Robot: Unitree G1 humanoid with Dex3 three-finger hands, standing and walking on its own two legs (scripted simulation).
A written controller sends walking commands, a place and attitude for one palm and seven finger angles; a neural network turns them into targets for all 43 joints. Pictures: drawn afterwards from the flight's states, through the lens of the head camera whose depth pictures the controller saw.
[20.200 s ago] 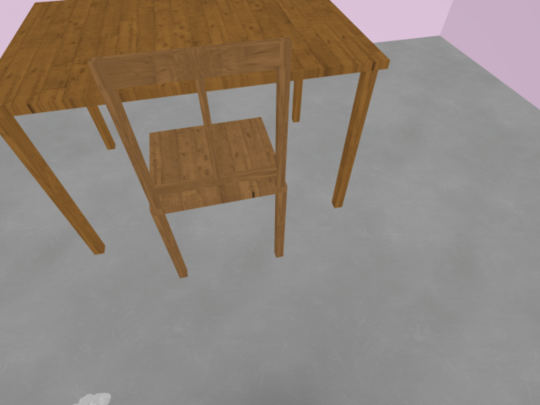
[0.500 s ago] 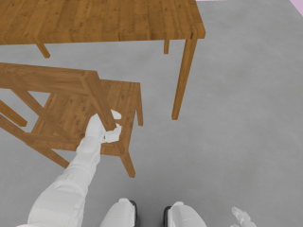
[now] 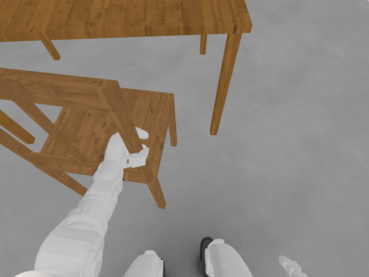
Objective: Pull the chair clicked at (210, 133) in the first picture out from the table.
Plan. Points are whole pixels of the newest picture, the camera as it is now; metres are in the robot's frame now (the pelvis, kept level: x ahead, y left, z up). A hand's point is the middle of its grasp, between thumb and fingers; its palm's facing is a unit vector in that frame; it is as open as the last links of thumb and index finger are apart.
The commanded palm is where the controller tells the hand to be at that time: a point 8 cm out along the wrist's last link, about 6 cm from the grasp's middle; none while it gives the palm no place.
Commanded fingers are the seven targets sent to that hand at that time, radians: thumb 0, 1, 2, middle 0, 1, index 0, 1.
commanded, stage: step backward, pulling the chair out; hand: left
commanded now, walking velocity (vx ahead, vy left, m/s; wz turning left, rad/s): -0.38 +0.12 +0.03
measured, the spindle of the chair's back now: (59, 136) +0.45 +0.32 -0.05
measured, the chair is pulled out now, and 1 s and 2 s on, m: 0.19 0.24 0.29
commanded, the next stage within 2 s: none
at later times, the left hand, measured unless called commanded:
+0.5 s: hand (138, 170) +0.35 +0.11 -0.05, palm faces -0.07 -0.99 -0.15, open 6.2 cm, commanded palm +0.35 +0.16 -0.05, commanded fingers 0.00 0.90 0.90 -0.50 -1.45 -0.50 -1.45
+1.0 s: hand (136, 178) +0.33 +0.11 -0.05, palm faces -0.06 -0.99 -0.15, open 6.2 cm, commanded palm +0.33 +0.16 -0.05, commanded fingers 0.00 0.90 0.90 -0.50 -1.45 -0.50 -1.45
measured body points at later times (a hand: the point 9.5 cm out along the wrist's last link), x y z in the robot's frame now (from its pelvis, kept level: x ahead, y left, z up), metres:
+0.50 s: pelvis -0.03 +0.01 +0.00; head +0.06 +0.00 +0.44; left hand +0.35 +0.16 -0.04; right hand +0.04 -0.27 -0.13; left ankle +0.01 +0.13 -0.72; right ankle +0.08 -0.11 -0.71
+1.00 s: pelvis -0.05 +0.00 +0.00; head +0.04 +0.00 +0.44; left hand +0.33 +0.16 -0.04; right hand +0.01 -0.27 -0.12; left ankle +0.00 +0.13 -0.72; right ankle +0.05 -0.11 -0.71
